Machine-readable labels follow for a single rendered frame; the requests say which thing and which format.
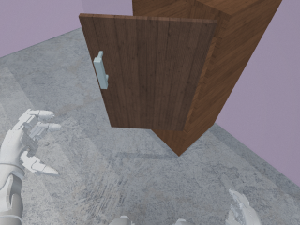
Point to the left robot forearm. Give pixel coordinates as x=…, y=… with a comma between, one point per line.
x=11, y=202

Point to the robot right hand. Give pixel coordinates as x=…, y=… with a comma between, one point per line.
x=245, y=214

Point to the robot left hand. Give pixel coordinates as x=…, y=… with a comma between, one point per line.
x=13, y=148

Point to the cupboard door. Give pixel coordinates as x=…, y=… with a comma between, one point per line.
x=154, y=66

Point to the handle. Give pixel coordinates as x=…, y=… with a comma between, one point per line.
x=100, y=70

